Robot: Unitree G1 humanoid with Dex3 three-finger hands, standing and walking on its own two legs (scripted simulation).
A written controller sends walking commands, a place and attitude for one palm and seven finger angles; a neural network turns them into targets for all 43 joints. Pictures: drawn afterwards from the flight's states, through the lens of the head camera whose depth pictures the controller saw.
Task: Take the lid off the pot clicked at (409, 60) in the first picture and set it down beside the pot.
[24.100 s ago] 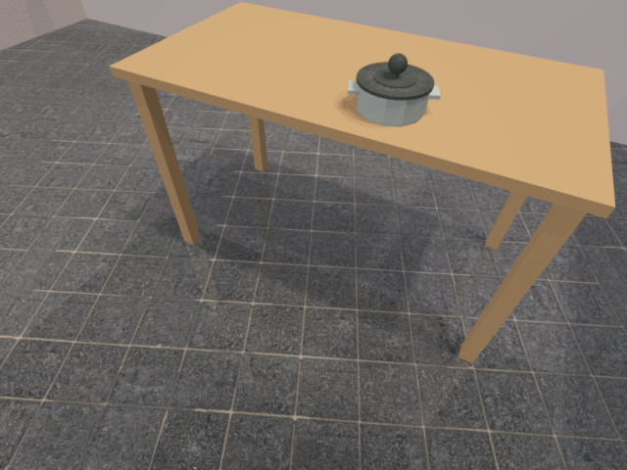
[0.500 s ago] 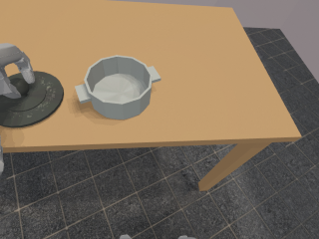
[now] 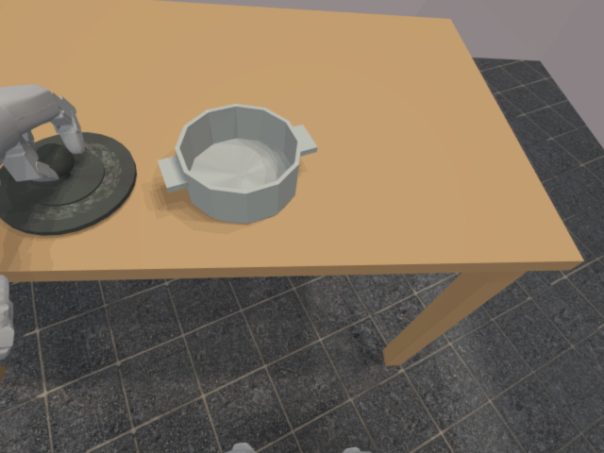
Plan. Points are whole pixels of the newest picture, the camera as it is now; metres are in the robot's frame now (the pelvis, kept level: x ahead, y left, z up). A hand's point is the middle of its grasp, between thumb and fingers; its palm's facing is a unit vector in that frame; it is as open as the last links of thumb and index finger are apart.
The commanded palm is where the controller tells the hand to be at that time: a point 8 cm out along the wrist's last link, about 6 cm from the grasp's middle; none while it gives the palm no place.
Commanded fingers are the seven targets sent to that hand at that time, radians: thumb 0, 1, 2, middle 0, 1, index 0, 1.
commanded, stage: open the fingers wide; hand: left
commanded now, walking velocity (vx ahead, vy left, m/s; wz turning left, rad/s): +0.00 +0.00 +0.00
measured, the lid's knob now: (54, 160) +0.49 +0.32 +0.08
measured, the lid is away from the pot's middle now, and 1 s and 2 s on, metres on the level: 0.24 0.25 0.25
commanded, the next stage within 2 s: raise the empty hand in 0.94 s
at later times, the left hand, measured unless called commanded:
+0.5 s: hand (39, 166) +0.46 +0.32 +0.10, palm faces -0.43 -0.12 -0.90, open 8.4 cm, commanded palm +0.48 +0.31 +0.16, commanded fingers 0.00 0.08 0.72 -0.46 -0.86 -0.45 -0.86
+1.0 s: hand (36, 169) +0.44 +0.31 +0.10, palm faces -0.42 -0.11 -0.90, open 11.0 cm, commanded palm +0.47 +0.31 +0.16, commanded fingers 0.00 -0.04 0.70 -0.37 -0.82 -0.37 -0.82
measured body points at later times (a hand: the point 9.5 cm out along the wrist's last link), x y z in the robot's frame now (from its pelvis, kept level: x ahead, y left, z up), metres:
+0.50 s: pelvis +0.01 +0.00 +0.01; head +0.09 +0.02 +0.45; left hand +0.48 +0.32 +0.15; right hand +0.04 -0.28 -0.10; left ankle +0.01 +0.05 -0.71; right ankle +0.00 -0.17 -0.71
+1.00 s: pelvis +0.01 -0.02 +0.01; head +0.08 +0.00 +0.46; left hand +0.46 +0.31 +0.16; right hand +0.05 -0.30 -0.10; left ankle +0.01 +0.05 -0.71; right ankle +0.00 -0.17 -0.71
